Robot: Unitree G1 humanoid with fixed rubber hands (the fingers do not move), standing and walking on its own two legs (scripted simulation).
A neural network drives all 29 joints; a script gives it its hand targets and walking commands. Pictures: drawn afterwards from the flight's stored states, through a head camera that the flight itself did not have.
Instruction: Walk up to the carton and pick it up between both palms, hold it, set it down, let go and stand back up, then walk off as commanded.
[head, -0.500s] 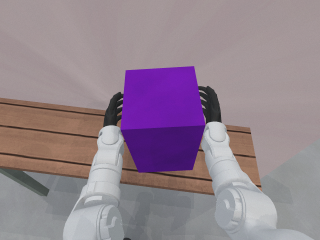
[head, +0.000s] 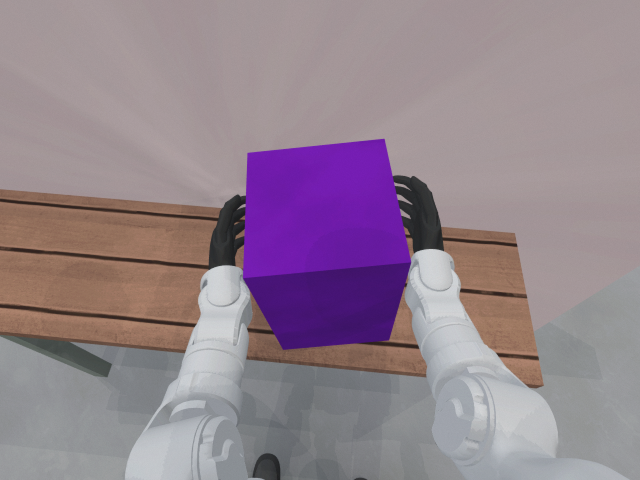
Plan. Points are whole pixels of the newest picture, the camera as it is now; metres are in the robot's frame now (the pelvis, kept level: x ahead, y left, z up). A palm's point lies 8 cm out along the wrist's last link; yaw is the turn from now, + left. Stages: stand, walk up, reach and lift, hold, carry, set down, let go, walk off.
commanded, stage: set down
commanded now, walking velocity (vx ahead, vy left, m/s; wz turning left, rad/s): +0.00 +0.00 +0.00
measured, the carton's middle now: (327, 258) +0.40 +0.03 -0.03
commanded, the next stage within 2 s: none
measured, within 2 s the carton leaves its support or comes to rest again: rests again in 0.66 s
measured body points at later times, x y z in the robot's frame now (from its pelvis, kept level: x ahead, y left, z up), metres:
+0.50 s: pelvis +0.00 +0.00 +0.00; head +0.10 +0.01 +0.43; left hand +0.37 +0.17 -0.02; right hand +0.42 -0.09 +0.00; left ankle +0.02 +0.15 -0.75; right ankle -0.02 -0.10 -0.75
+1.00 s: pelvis -0.01 +0.00 -0.01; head +0.11 +0.00 +0.43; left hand +0.37 +0.16 -0.02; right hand +0.42 -0.10 -0.01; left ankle +0.02 +0.15 -0.75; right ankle -0.02 -0.10 -0.75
